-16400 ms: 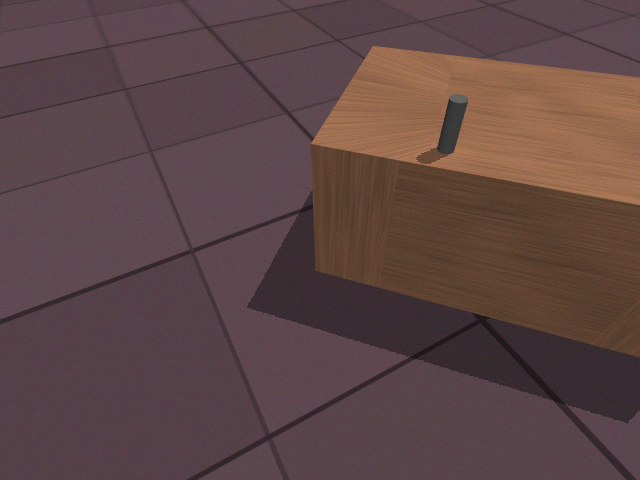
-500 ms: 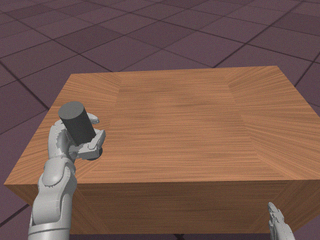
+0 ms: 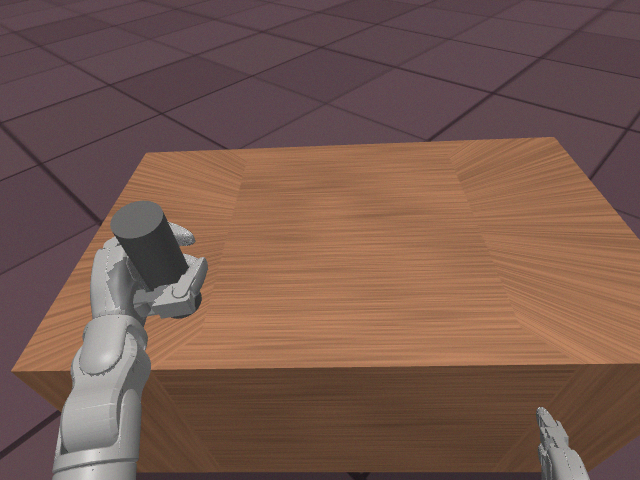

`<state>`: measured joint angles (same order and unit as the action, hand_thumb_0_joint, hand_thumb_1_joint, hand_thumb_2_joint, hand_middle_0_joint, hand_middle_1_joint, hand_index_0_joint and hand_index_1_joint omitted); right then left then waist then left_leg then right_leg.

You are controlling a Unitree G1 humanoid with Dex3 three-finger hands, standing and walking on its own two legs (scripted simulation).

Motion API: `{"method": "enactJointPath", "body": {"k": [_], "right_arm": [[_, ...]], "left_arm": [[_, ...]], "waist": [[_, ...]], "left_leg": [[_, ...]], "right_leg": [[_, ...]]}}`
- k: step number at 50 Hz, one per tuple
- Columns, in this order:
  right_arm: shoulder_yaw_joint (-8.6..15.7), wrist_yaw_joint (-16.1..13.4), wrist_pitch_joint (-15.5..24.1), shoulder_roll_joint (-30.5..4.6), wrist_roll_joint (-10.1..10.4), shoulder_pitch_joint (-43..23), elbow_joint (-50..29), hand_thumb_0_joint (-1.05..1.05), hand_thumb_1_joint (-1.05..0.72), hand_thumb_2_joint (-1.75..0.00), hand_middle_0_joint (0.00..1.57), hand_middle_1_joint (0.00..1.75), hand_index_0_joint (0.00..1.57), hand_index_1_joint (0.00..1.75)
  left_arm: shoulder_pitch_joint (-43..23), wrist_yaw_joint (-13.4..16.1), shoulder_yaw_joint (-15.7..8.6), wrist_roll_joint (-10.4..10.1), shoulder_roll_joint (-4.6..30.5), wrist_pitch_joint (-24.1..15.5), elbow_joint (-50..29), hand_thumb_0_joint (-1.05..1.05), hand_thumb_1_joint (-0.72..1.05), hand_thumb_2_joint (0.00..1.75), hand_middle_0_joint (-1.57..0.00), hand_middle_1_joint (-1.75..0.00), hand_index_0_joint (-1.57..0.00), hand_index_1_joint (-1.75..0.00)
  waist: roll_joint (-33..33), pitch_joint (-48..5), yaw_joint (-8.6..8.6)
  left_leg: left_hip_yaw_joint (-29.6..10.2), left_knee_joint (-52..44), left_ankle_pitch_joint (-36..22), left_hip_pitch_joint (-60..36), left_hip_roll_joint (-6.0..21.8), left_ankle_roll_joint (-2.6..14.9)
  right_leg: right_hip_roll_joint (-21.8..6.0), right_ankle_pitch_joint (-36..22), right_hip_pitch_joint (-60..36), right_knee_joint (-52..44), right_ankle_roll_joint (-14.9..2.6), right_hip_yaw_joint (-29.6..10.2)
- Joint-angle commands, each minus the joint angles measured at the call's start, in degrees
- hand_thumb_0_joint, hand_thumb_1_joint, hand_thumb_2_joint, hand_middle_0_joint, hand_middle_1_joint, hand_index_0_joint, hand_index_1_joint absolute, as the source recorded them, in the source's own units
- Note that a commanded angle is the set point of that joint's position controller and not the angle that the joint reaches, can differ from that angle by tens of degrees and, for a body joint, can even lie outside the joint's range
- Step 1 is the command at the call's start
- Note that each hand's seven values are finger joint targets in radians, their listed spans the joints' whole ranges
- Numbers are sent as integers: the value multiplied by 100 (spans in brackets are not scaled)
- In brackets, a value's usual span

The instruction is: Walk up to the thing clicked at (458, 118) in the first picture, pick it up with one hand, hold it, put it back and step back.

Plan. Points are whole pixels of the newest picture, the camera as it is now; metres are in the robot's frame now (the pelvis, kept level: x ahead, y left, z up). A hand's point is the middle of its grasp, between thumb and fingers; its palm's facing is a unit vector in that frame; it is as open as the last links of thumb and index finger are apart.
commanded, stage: hold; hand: left
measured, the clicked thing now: (162, 266) +0.32 +0.19 +0.17
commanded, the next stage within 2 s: crouch in 1.28 s
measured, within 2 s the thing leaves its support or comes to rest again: neither
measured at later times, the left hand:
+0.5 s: hand (182, 274) +0.33 +0.17 +0.14, palm faces +0.15 -0.99 +0.00, open 6.3 cm
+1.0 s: hand (189, 280) +0.33 +0.17 +0.13, palm faces +0.13 -0.99 +0.01, open 6.3 cm
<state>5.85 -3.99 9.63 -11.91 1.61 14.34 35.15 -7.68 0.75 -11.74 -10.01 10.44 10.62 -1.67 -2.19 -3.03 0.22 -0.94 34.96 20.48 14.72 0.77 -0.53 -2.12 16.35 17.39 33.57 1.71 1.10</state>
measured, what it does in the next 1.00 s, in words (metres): stands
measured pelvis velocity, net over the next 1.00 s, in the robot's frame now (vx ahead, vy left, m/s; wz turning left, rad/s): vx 0.00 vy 0.00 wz -0.01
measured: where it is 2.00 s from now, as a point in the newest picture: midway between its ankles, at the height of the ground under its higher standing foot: outside the picture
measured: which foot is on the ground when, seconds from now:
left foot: down 0.00-1.00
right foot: down 0.00-1.00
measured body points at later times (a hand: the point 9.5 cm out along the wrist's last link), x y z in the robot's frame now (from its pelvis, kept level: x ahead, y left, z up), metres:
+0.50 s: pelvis +0.00 +0.00 +0.00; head -0.01 -0.01 +0.45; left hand +0.32 +0.23 +0.15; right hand +0.16 -0.26 -0.07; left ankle -0.02 +0.12 -0.73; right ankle +0.01 -0.14 -0.73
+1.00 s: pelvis +0.00 +0.00 +0.00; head -0.01 -0.01 +0.45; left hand +0.32 +0.22 +0.13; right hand +0.16 -0.25 -0.07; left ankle -0.02 +0.12 -0.73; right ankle +0.01 -0.14 -0.73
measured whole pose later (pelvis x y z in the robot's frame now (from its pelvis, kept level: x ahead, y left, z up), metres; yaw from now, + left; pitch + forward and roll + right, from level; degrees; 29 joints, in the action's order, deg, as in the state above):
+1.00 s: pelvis +0.00 +0.00 +0.00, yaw +0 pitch +0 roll -1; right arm 6.0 -2.4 9.6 -11.6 1.5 14.2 34.7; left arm -7.6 -0.2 -10.9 -10.5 9.6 13.1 1.7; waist -2.7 -2.7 0.3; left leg -0.5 32.2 19.3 13.2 0.7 -0.3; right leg -2.1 15.0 16.0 30.7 1.9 0.7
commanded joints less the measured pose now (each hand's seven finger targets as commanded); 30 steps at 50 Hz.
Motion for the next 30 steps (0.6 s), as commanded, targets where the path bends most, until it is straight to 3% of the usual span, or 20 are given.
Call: {"method": "enactJointPath", "body": {"k": [1,2,3,4,5,7,10,12,13,14,15,17,18,21,23,25,27,28,29,30], "right_arm": [[113,54,308,-547,8,-448,-679,0,54,-5,5,5,5,5],[157,60,317,-652,22,-468,-965,0,54,-5,5,5,5,5],[59,90,314,-551,22,-361,-906,0,55,-5,5,5,5,5],[206,91,312,-687,21,-328,-911,0,55,-5,5,5,5,5],[90,110,342,-623,13,-337,-1092,0,55,-5,5,5,5,5],[297,89,321,-811,5,-267,-1012,0,54,-5,5,5,5,5],[347,33,381,-889,-10,-484,-1305,0,55,-5,5,5,5,5],[296,-2,389,-795,-21,-624,-1205,0,55,-5,5,5,5,5],[159,0,388,-609,-18,-690,-1209,0,54,-5,5,5,5,5],[210,-25,396,-688,-14,-830,-1267,0,54,-5,5,5,5,5],[275,-41,370,-732,-24,-684,-1117,0,54,-5,5,5,5,5],[112,-21,316,-500,-12,-718,-969,0,55,-5,5,5,5,5],[230,-28,312,-633,-27,-585,-969,0,55,-5,5,5,5,5],[52,62,271,-496,-1,-428,-786,0,55,-5,5,5,5,5],[15,121,309,-495,8,-601,-921,0,55,-5,5,5,5,5],[205,127,295,-716,12,-405,-845,0,55,-5,5,5,5,5],[268,126,337,-778,4,-518,-972,0,55,-5,5,5,5,5],[462,87,342,-1020,-12,-460,-1028,0,55,-5,5,5,5,5],[399,78,333,-924,-10,-444,-891,0,56,-5,5,5,5,5],[369,52,349,-864,-4,-516,-1025,0,55,-5,5,5,5,5]], "left_arm": [[-1544,-121,-120,-123,556,-203,-711,0,52,132,-138,-147,-141,-146],[-1536,-156,-63,-133,545,-157,-751,0,52,131,-138,-147,-141,-145],[-1518,-183,-108,-175,553,-155,-872,0,51,131,-137,-146,-140,-144],[-1516,-197,-129,-177,611,-158,-988,0,51,130,-137,-145,-140,-144],[-1738,-201,-121,-180,614,-179,-1199,0,51,129,-137,-145,-140,-143],[-1973,-131,-241,-129,799,-260,-1418,0,51,127,-133,-142,-136,-140],[-2263,33,-404,-73,945,-470,-1883,0,52,125,-131,-139,-134,-138],[-2218,101,-451,-60,939,-559,-1879,0,52,128,-130,-140,-133,-139],[-2293,99,-370,-53,872,-612,-1953,0,52,128,-131,-141,-134,-140],[-2063,123,-333,-51,720,-603,-1560,0,51,129,-131,-141,-134,-140],[-2094,108,-396,-44,858,-620,-1646,0,50,129,-132,-141,-134,-140],[-1989,59,-242,-20,769,-567,-1369,0,54,132,-134,-144,-137,-143],[-1845,25,-313,-54,769,-497,-1071,0,54,133,-135,-145,-137,-144],[-1342,-123,-200,-89,628,-274,-576,0,55,133,-136,-145,-139,-144],[-1570,-211,65,-130,393,-215,-830,0,55,131,-137,-145,-140,-144],[-1731,-218,-205,-169,720,-222,-1020,0,54,131,-137,-145,-140,-144],[-2056,-167,-222,-137,813,-325,-1370,0,52,129,-134,-143,-137,-141],[-2133,-98,-378,-135,906,-389,-1407,0,51,128,-133,-142,-136,-140],[-2319,-40,-347,-109,910,-466,-1616,0,52,127,-131,-140,-134,-139],[-2336,-4,-270,-120,784,-542,-1686,0,51,126,-129,-139,-132,-138]], "waist": [[162,-594,4],[223,-716,70],[297,-686,-21],[237,-903,36],[290,-987,31],[93,-1247,76],[122,-1543,17],[191,-1354,-3],[164,-1377,-12],[279,-1235,-1],[204,-1212,6],[63,-1001,-21],[202,-1064,47],[200,-678,-7],[80,-681,9],[111,-841,34],[134,-1013,52],[267,-1156,97],[155,-1175,34],[200,-1198,98]], "left_leg": [[79,-688,-1146,29,-70,42],[99,-697,-1147,-56,-78,57],[93,-669,-1252,-35,-75,67],[135,-614,-1376,-135,-106,86],[128,-595,-1524,-201,-92,83],[131,-549,-1811,-355,-93,47],[101,-487,-2006,-475,-84,34],[96,-495,-1835,-370,-103,53],[100,-492,-1825,-337,-110,55],[95,-531,-1752,-311,-98,45],[94,-569,-1648,-308,-102,42],[107,-618,-1457,-209,-107,40],[116,-601,-1490,-242,-103,62],[134,-672,-1442,-85,-101,60],[135,-704,-1507,-124,-89,44],[143,-680,-1491,-202,-101,73],[133,-691,-1381,-288,-104,87],[96,-702,-1505,-353,-73,68],[100,-685,-1511,-336,-86,59],[131,-628,-1510,-395,-101,82]], "right_leg": [[189,-880,-285,-496,-166,234],[190,-901,-306,-517,-161,233],[191,-976,-365,-508,-153,263],[171,-1117,-412,-506,-151,220],[179,-1240,-465,-469,-141,234],[172,-1482,-507,-403,-163,188],[174,-1647,-718,-380,-154,169],[160,-1529,-696,-400,-133,153],[145,-1527,-745,-417,-130,142],[167,-1438,-667,-413,-135,153],[161,-1351,-668,-449,-137,156],[156,-1174,-566,-490,-155,173],[146,-1238,-602,-515,-140,173],[155,-1177,-449,-552,-157,210],[187,-1228,-407,-554,-167,249],[186,-1236,-435,-573,-155,234],[188,-1135,-492,-585,-152,205],[210,-1232,-542,-543,-146,213],[200,-1225,-563,-547,-156,205],[185,-1260,-552,-543,-136,174]]}}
